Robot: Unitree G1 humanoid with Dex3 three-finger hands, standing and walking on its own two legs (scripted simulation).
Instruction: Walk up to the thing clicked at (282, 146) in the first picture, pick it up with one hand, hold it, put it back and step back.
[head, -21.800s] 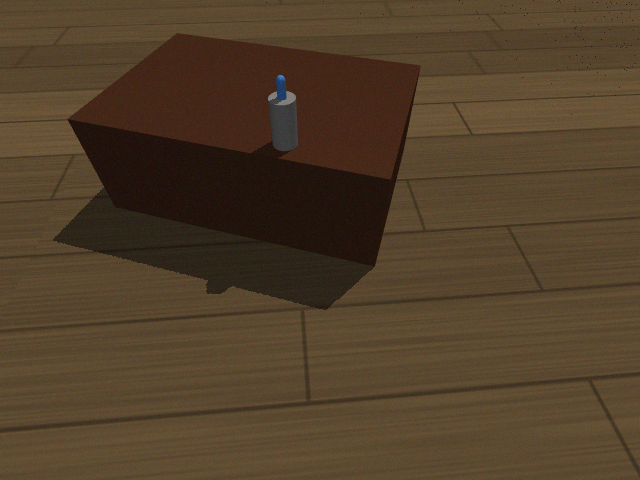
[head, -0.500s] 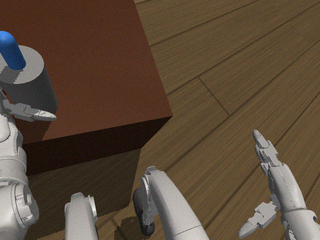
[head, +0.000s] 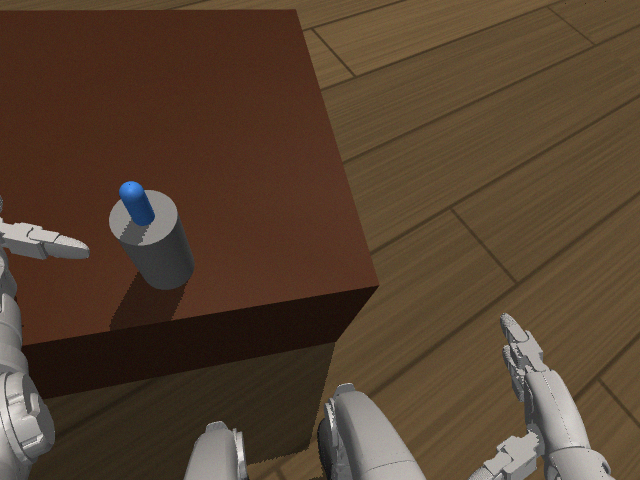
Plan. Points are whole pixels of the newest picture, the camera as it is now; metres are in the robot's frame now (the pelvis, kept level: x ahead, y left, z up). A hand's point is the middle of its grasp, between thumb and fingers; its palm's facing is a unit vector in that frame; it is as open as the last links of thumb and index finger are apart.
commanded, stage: home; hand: left
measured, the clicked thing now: (152, 233) +0.48 +0.16 -0.09
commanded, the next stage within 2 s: none
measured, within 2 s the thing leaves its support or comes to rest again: neither
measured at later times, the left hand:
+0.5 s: hand out of the picture +0.36 +0.28 +0.03, palm faces +0.25 -0.91 -0.33, open 17.3 cm
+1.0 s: hand out of the picture +0.17 +0.17 +0.00, palm faces +0.15 -0.95 -0.27, open 17.4 cm
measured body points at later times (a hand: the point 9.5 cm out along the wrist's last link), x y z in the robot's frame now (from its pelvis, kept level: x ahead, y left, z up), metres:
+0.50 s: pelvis +0.03 +0.00 +0.06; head +0.08 +0.01 +0.51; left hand +0.34 +0.32 +0.05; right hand +0.20 -0.22 +0.02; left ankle +0.01 +0.10 -0.63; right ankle +0.07 -0.14 -0.63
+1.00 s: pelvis +0.02 -0.02 +0.07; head +0.05 -0.02 +0.52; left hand +0.16 +0.21 +0.02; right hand +0.19 -0.25 -0.02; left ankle +0.01 +0.10 -0.63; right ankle +0.07 -0.14 -0.63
